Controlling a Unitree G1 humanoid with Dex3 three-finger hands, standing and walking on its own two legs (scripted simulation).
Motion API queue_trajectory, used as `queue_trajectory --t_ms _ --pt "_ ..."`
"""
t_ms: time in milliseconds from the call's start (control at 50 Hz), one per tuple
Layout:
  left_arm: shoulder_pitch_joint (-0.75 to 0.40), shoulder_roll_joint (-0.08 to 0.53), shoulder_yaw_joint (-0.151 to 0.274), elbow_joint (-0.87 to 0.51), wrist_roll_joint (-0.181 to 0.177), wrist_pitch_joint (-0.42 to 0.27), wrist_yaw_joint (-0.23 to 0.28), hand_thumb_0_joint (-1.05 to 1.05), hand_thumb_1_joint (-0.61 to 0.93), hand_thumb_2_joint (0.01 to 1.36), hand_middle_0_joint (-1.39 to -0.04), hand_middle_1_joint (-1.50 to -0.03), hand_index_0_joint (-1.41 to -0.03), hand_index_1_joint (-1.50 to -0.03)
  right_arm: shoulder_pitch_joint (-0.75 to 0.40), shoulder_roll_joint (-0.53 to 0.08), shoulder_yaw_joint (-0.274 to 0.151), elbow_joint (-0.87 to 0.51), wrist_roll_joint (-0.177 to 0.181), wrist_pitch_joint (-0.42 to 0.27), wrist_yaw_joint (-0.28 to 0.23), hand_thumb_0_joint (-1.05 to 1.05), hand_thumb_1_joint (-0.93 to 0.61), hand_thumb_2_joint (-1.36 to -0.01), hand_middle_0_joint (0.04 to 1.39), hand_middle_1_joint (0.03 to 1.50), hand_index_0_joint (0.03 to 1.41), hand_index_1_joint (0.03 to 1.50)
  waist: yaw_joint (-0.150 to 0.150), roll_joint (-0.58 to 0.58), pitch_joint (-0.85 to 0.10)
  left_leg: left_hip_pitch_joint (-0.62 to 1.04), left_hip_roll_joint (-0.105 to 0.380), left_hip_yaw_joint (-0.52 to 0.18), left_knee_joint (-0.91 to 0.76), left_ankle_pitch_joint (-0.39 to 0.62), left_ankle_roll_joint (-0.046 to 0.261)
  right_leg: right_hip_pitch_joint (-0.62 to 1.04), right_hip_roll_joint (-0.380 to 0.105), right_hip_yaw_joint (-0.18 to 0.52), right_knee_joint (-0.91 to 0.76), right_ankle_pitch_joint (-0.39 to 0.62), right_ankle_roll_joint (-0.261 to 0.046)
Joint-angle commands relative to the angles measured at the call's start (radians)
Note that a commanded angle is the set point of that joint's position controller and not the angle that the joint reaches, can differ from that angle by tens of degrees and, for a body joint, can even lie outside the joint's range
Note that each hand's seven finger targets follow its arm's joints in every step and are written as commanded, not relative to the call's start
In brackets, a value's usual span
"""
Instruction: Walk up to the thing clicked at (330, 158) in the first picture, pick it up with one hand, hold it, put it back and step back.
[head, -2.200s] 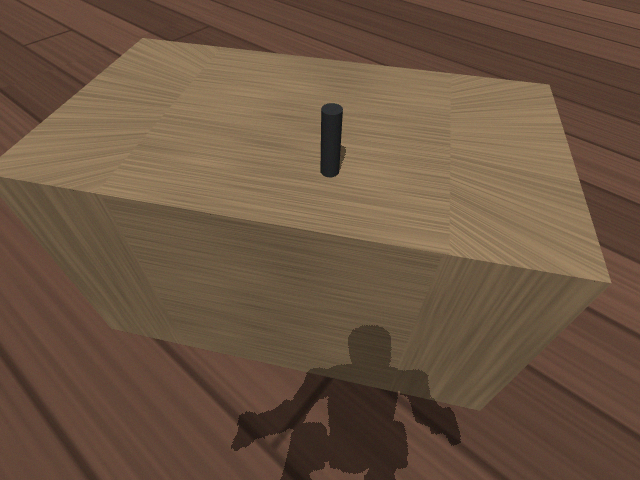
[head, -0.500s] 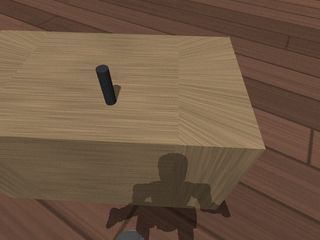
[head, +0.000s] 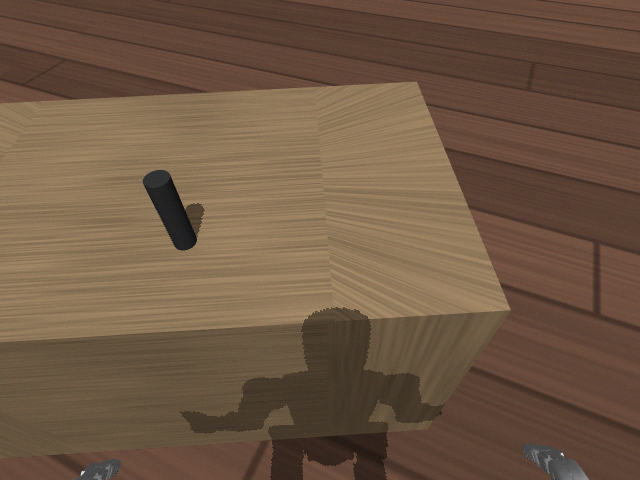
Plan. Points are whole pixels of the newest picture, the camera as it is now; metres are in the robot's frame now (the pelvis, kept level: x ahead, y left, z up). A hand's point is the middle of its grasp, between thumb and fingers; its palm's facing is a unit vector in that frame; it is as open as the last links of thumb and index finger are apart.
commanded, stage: walk up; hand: left
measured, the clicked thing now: (172, 213) +0.52 +0.25 +0.00
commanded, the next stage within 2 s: stand in 1.18 s
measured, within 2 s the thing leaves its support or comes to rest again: neither
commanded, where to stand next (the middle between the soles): +0.04 +0.02 m, yaw +1 degrees
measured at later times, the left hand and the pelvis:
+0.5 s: hand out of the picture +0.08 +0.26 -0.15, palm faces -0.07 -0.94 -0.34, open 7.4 cm; pelvis -0.01 +0.02 +0.01, yaw -2 degrees
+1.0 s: hand out of the picture +0.07 +0.27 -0.15, palm faces -0.09 -0.93 -0.36, open 7.4 cm; pelvis -0.01 +0.02 +0.01, yaw -3 degrees
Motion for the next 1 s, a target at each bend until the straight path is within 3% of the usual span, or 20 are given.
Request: queue_trajectory --t_ms 0,140,240,340,560,780,980 --pt "-0.021 0.212 0.05 -0.025 -0.001 -0.02 0.011 0.0 0.9 0.9 -0.2 -0.3 -0.2 -0.3 -0.042 -0.2 -0.049 -0.031 0.002 -0.021 -0.011 0.0 -0.9 -0.9 0.2 0.3 0.2 0.3 0.004 -0.05 -0.136 0.189 0.102 -0.102 -0.072 0.255 0.06 -0.057 -0.138 0.106 -0.12 0.399 -0.028" --pt "-0.053 0.214 0.049 0.001 0.005 -0.019 0.007 0.0 0.9 0.9 -0.2 -0.3 -0.2 -0.3 -0.063 -0.194 -0.041 0.012 -0.002 -0.019 -0.007 0.0 -0.9 -0.9 0.2 0.3 0.2 0.3 0.0 -0.051 -0.113 0.194 0.09 -0.086 -0.135 0.153 0.039 -0.045 -0.147 0.126 -0.218 0.345 -0.027" --pt "-0.061 0.207 0.052 0.014 0.005 -0.016 0.004 0.0 0.9 0.9 -0.2 -0.3 -0.2 -0.3 -0.04 -0.198 -0.043 0.037 -0.006 -0.023 -0.007 0.0 -0.9 -0.9 0.2 0.3 0.2 0.3 -0.006 -0.039 -0.128 0.211 0.094 -0.086 -0.161 0.138 0.038 -0.033 -0.144 0.123 -0.233 0.311 -0.027" --pt "-0.041 0.197 0.052 0.03 0.004 -0.007 0.001 0.0 0.9 0.9 -0.2 -0.3 -0.2 -0.3 -0.037 -0.203 -0.048 0.046 -0.008 -0.029 -0.011 0.0 -0.9 -0.9 0.2 0.3 0.2 0.3 0.001 -0.008 -0.119 0.206 0.11 -0.1 -0.193 0.107 0.048 -0.046 -0.125 0.104 -0.217 0.256 -0.026" --pt "0.011 0.177 0.048 0.054 0.01 0.008 -0.004 0.0 0.9 0.9 -0.2 -0.3 -0.2 -0.3 -0.042 -0.216 -0.067 0.033 -0.015 -0.022 -0.011 0.0 -0.9 -0.9 0.2 0.3 0.2 0.3 0.006 0.033 -0.077 0.127 0.147 -0.141 -0.262 -0.129 0.076 -0.073 -0.079 0.06 -0.166 0.131 -0.022" --pt "-0.009 0.206 0.049 0.028 0.015 -0.004 0.0 0.0 0.9 0.9 -0.2 -0.3 -0.2 -0.3 -0.021 -0.201 -0.068 0.027 -0.006 -0.015 -0.008 0.0 -0.9 -0.9 0.2 0.3 0.2 0.3 -0.017 -0.05 -0.1 0.198 0.091 -0.085 -0.158 0.003 0.047 -0.138 -0.124 0.141 -0.207 0.228 -0.038" --pt "0.003 0.2 0.044 0.019 0.012 -0.005 0.005 0.0 0.9 0.9 -0.2 -0.3 -0.2 -0.3 -0.03 -0.21 -0.065 0.024 -0.005 -0.018 -0.006 0.0 -0.9 -0.9 0.2 0.3 0.2 0.3 -0.008 -0.018 -0.125 0.203 0.115 -0.086 -0.165 0.101 0.058 -0.089 -0.112 0.116 -0.183 0.289 -0.029"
